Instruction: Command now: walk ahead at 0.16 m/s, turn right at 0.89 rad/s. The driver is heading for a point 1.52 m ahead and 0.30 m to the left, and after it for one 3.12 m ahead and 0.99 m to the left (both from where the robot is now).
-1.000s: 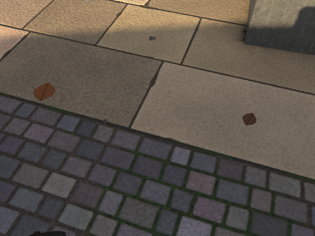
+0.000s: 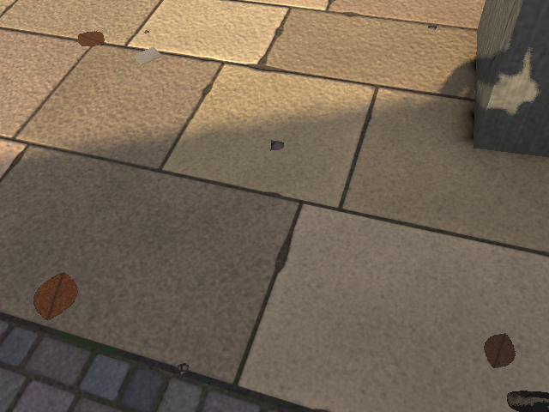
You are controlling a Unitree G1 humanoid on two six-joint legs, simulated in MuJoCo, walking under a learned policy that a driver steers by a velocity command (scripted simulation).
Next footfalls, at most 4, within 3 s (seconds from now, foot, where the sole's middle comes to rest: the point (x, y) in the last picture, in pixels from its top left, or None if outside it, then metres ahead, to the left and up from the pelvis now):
0.26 left None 0.18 0.14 -0.78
0.62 right None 0.20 -0.09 -0.78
1.10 left None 0.23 0.28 -0.78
1.54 right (245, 313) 0.69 0.18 -0.78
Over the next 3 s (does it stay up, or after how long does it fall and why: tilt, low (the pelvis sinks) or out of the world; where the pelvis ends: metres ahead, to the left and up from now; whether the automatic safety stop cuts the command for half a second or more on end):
stays up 1.03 0.39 -0.01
